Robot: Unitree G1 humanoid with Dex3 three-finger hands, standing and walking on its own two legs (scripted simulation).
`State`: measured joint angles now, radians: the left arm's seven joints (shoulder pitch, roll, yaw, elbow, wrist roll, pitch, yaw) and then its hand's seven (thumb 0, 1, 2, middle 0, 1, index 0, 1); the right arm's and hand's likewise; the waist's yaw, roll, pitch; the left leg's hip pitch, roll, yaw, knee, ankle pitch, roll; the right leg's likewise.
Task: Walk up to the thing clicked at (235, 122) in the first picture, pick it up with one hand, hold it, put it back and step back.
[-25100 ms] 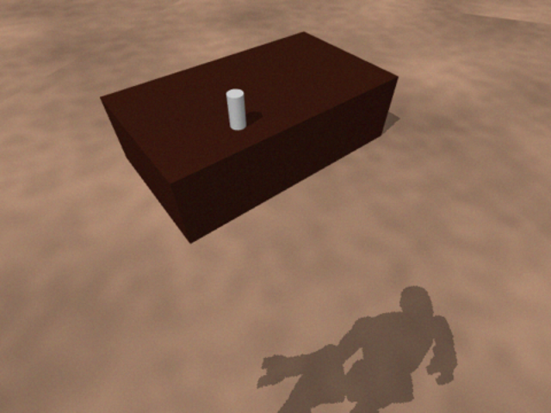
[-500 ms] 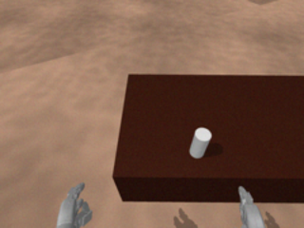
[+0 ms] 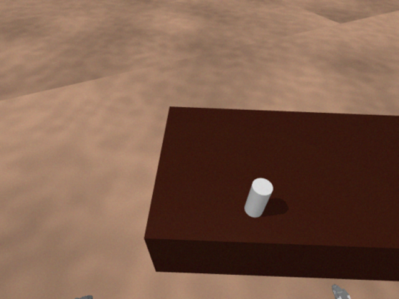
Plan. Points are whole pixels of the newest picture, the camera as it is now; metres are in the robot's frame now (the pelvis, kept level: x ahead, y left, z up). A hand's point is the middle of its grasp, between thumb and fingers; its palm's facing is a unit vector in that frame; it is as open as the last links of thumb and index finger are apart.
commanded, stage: home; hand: right
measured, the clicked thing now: (257, 198) +0.52 -0.21 -0.29
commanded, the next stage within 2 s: stand in 1.22 s
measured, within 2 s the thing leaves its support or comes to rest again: neither
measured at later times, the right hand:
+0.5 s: hand out of the picture +0.04 -0.26 -0.13, palm faces -0.03 +0.93 -0.38, open 17.4 cm
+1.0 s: hand out of the picture +0.04 -0.25 -0.13, palm faces -0.04 +0.93 -0.37, open 17.4 cm
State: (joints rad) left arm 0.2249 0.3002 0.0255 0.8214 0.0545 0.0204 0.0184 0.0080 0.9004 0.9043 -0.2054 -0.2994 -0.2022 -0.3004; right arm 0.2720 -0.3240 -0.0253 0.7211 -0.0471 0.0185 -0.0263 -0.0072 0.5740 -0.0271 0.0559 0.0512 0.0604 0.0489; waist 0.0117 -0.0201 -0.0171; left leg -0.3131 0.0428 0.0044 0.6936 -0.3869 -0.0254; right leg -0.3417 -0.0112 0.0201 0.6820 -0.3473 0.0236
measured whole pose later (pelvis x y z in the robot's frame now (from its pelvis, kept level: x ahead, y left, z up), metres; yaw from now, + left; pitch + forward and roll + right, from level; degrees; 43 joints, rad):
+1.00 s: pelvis -0.01 +0.00 +0.03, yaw +0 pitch -3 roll -1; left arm 0.16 0.33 0.01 1.14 0.02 0.02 0.01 0.00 0.90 0.91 -0.20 -0.30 -0.20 -0.30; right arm 0.17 -0.32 0.01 1.11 -0.02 0.00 -0.02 0.00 0.53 -0.05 0.06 0.06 0.06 0.06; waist 0.01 -0.02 0.05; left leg -0.13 0.04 0.01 0.40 -0.23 -0.03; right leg -0.13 -0.01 0.01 0.35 -0.17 0.03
